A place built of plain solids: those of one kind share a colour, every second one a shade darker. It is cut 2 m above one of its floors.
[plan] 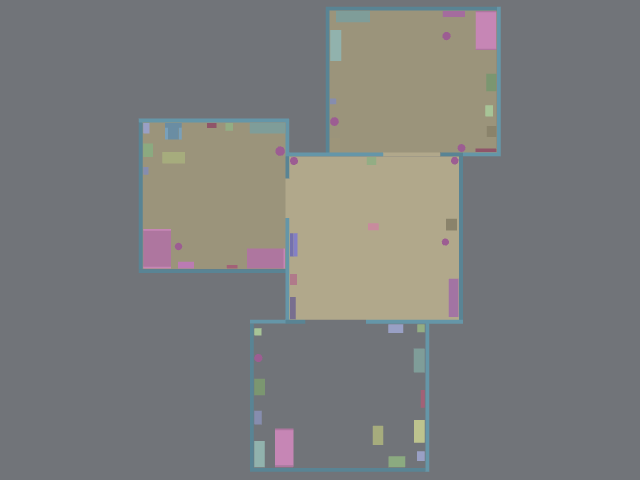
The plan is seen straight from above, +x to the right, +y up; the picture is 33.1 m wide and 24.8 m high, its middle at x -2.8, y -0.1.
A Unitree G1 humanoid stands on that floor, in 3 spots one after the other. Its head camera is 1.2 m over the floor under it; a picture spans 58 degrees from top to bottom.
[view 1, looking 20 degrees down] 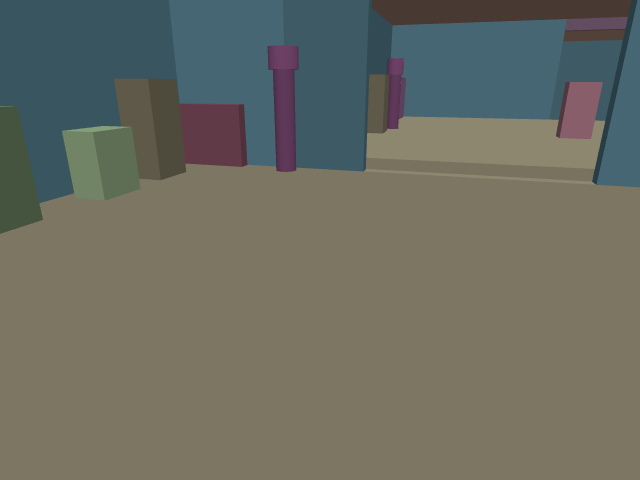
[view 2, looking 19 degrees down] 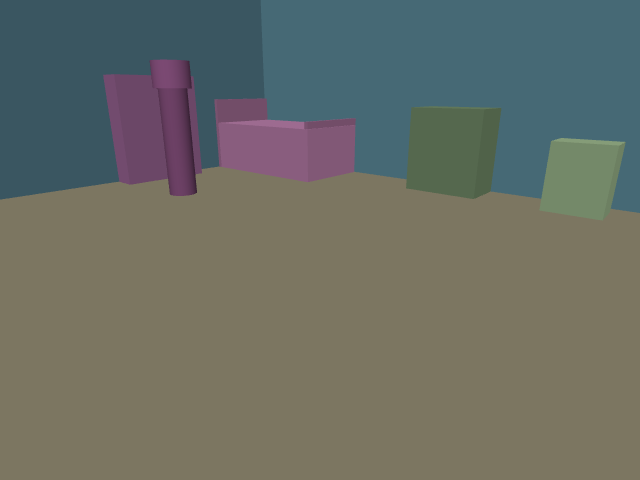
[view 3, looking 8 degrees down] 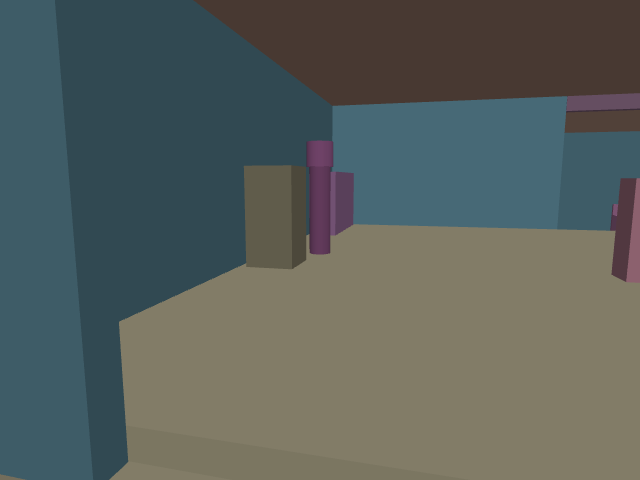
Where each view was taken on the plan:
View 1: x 2.21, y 10.51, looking -73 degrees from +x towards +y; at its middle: floor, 3.51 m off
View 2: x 0.87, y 5.70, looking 41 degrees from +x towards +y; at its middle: floor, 3.69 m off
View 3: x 2.21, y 5.68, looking -76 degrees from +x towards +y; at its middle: floor_lamp_round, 5.98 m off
